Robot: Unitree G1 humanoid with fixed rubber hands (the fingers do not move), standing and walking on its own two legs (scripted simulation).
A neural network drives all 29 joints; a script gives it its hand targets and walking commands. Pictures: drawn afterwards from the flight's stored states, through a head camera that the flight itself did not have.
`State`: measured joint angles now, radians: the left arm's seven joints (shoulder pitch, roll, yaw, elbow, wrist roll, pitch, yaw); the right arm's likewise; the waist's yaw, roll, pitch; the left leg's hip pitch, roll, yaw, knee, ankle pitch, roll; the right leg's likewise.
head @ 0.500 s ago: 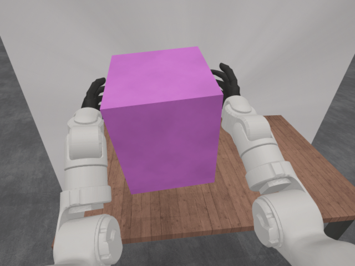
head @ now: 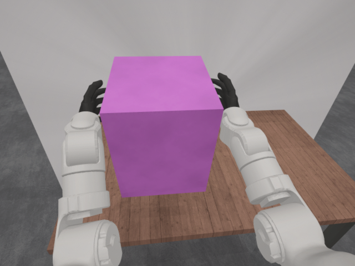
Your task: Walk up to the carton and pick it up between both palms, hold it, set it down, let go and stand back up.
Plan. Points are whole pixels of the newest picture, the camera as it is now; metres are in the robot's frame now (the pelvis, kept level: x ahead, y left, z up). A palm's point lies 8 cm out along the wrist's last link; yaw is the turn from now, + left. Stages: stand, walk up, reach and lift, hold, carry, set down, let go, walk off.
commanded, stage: hold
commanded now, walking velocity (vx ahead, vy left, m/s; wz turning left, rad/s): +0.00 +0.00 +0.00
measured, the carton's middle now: (161, 126) +0.39 +0.02 +0.18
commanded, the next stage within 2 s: none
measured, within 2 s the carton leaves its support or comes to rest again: neither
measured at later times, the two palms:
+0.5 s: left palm (87, 116) +0.34 +0.17 +0.24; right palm (234, 101) +0.35 -0.12 +0.26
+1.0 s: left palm (87, 119) +0.35 +0.17 +0.23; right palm (229, 111) +0.35 -0.12 +0.24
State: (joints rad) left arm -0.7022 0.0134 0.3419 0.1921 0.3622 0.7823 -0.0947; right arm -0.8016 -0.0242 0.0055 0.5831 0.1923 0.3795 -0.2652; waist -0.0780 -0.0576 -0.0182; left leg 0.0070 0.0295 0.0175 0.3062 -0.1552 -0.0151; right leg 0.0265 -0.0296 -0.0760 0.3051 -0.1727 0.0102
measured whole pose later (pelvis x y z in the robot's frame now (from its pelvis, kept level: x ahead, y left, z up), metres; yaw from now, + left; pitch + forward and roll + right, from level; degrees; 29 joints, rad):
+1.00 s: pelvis -0.01 +0.00 +0.00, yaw +0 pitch -10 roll +0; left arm -0.69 0.00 0.34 0.16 0.37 0.80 -0.09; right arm -0.78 -0.02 0.01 0.56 0.19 0.38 -0.26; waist -0.08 -0.07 -0.01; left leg 0.01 0.03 0.02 0.31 -0.15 -0.02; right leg 0.03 -0.03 -0.08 0.31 -0.17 0.01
